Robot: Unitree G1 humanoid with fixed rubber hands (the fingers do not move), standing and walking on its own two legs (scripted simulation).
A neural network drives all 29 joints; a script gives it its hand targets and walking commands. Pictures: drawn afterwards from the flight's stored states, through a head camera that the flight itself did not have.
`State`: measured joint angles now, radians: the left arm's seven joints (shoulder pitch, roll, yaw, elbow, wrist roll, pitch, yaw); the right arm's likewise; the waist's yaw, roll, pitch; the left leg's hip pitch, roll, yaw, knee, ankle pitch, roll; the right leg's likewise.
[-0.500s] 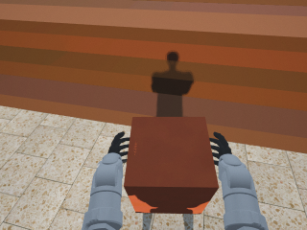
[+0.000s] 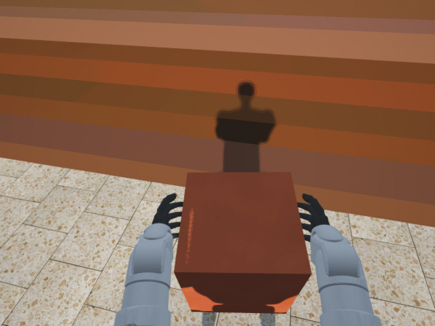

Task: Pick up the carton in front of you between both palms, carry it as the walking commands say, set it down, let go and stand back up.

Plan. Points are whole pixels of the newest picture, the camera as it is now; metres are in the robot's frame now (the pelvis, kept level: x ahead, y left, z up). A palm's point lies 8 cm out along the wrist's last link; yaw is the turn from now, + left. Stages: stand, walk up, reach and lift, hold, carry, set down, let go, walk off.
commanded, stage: hold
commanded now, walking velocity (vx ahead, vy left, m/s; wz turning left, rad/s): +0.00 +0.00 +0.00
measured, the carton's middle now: (238, 245) +0.30 +0.00 -0.04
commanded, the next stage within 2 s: carry in 0.32 s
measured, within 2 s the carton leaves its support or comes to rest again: neither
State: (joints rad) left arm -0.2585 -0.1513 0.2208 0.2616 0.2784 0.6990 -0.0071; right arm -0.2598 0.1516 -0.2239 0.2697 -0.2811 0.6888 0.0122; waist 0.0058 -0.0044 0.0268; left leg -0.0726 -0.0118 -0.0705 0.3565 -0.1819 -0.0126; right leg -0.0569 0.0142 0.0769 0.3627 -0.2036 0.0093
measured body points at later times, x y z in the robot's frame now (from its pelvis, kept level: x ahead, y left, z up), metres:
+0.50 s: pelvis +0.01 -0.01 -0.01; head -0.04 -0.02 +0.44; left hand +0.31 +0.14 +0.06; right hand +0.30 -0.16 +0.05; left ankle +0.02 +0.13 -0.74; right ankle +0.00 -0.12 -0.74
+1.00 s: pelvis +0.22 -0.02 +0.00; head +0.20 -0.03 +0.45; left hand +0.50 +0.12 +0.08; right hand +0.48 -0.19 +0.08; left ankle +0.11 +0.09 -0.75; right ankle +0.31 -0.14 -0.72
